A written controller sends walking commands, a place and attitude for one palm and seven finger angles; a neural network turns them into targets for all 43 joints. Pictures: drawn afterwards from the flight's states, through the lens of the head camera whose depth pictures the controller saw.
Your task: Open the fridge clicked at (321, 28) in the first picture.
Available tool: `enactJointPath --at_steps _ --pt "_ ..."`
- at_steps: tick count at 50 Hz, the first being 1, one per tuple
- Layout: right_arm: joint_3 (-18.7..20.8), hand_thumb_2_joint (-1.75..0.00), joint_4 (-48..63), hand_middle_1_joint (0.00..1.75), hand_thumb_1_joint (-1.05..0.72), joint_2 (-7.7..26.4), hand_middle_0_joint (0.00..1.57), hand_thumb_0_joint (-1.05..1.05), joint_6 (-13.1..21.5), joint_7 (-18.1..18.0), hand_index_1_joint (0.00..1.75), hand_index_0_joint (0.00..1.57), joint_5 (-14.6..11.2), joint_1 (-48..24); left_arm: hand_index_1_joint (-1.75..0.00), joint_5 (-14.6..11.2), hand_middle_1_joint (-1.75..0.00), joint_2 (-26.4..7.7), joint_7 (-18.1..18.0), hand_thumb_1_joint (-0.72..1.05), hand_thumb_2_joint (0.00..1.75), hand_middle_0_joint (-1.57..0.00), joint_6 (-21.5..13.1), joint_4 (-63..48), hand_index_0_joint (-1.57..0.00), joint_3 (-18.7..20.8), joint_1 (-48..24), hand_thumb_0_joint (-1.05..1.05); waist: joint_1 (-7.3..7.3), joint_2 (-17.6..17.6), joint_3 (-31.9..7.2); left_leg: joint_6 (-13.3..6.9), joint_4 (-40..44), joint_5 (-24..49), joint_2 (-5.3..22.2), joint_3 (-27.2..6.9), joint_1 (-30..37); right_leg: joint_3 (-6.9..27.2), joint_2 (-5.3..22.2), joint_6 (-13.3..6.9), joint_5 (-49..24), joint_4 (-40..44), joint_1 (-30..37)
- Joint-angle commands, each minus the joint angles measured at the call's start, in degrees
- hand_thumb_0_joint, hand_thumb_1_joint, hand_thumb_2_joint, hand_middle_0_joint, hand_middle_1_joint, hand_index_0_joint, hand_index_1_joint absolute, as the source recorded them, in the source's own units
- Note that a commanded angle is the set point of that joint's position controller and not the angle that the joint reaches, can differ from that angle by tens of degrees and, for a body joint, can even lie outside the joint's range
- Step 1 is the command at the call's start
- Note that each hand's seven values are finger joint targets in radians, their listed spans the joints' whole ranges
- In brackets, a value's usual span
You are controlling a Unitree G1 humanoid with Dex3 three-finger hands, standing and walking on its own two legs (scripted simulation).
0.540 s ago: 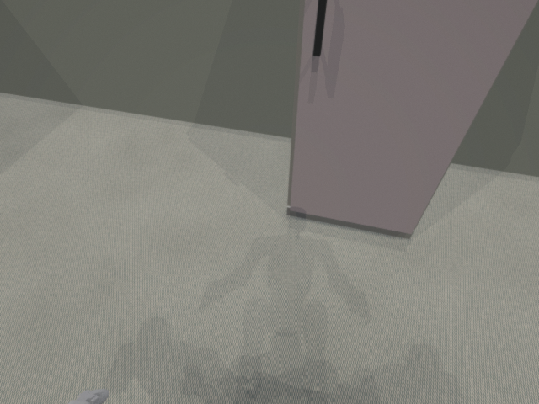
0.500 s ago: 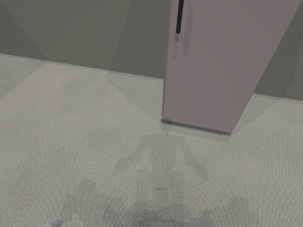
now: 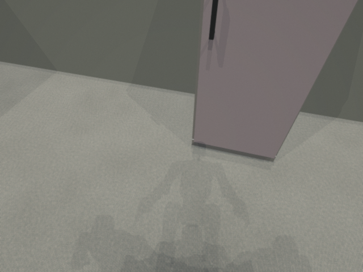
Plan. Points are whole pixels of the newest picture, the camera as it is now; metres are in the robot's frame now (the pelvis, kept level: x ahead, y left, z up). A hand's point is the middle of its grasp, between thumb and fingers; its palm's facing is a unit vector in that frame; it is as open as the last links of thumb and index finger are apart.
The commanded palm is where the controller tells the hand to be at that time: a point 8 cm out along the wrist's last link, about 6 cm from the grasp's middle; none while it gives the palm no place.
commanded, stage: stand and wait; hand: left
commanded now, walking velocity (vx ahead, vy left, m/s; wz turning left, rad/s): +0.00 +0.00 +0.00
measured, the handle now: (215, 8) +1.02 -0.07 +0.18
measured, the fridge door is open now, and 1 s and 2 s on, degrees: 0 0 0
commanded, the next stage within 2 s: look at it before walking up in 0.28 s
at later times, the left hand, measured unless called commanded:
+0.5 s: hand out of the picture +0.07 +0.24 -0.15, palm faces -0.03 -0.94 -0.33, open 7.4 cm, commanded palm none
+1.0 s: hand out of the picture +0.07 +0.25 -0.15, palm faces -0.03 -0.94 -0.34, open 7.4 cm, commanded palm none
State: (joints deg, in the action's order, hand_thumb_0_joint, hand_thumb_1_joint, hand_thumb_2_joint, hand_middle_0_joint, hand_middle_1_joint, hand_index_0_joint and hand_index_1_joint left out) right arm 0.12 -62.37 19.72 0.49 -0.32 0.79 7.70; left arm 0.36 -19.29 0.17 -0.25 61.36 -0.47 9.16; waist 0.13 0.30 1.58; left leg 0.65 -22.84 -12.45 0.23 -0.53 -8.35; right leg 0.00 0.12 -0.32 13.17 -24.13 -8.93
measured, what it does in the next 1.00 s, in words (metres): stands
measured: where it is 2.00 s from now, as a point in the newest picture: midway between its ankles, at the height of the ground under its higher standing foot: outside the picture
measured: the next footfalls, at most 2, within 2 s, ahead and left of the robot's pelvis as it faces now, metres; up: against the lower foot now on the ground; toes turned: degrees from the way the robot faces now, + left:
left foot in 1.50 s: +0.13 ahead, +0.12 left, +0.00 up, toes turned -2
right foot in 1.90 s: +0.35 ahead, -0.11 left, +0.00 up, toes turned -27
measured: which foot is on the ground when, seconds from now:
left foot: down 0.00-1.00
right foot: down 0.00-1.00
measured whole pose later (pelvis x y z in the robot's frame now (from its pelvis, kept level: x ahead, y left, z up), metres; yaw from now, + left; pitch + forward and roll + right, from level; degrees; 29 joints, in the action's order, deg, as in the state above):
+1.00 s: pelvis +0.00 +0.00 +0.00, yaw +0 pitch -2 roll +0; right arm -0.2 -63.9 19.7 1.0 -0.2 0.5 6.8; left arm 0.5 -19.6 0.2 -0.6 62.6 -0.5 8.1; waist 0.1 0.2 1.8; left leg 0.6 -20.1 -11.1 0.3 -0.2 -7.3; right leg 0.3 0.1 -0.2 11.7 -21.4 -8.1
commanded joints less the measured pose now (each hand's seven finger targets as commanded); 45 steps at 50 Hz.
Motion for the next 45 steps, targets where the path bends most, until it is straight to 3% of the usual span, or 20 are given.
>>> enactJointPath --at_steps 1,5,18,45 --pt "2.1 -0.9 3.7 0.3 -0.9 11.0 0.2 0.0 1.3 -0.5 0.3 0.2 -0.2 -3.7 -0.3 0.2 -0.3 -12.2 -0.9 0.9 0.9 -0.2 -1.4 -3.9 -0.2 2.6 -3.6 0.0 -0.08 -1.2 -2.9 -2.1 3.6 6.1 5.8 -4.6 0.0 6.7 7.0 -1.9 -6.4 5.2 -0.1" --pt "2.0 -0.9 2.9 0.3 -0.9 11.0 0.2 0.0 1.3 -0.4 0.3 0.2 -0.2 -3.0 -0.3 0.2 -0.3 -12.2 -0.8 0.9 0.9 -0.2 -1.3 -3.4 -0.2 2.5 -3.6 0.0 -0.11 -0.8 -2.1 -2.1 4.4 4.3 5.8 -4.9 -0.6 7.0 6.9 -1.9 -2.8 6.1 -0.7" --pt "2.0 -0.9 2.2 0.3 -0.9 11.3 0.2 0.0 1.4 -0.3 0.3 0.2 -0.2 -2.5 -0.3 0.3 -0.3 -12.0 -0.8 0.9 0.9 -0.2 -1.3 -3.1 -0.2 2.5 -3.5 0.0 -0.01 -0.9 -1.5 -2.2 5.0 3.6 6.1 -5.3 -0.9 7.1 6.6 -1.7 -1.7 6.7 -1.3" --pt "1.9 -0.9 2.2 0.3 -0.9 11.6 0.2 0.0 1.7 -0.5 0.3 0.2 -0.4 -3.3 -0.3 0.3 -0.3 -12.0 -0.9 0.9 0.9 -0.2 -1.5 -2.8 -0.2 2.4 -3.6 0.0 -0.12 -0.5 -4.2 -2.1 5.4 10.1 6.8 -5.0 2.1 5.9 6.7 -1.4 -10.3 5.4 1.3"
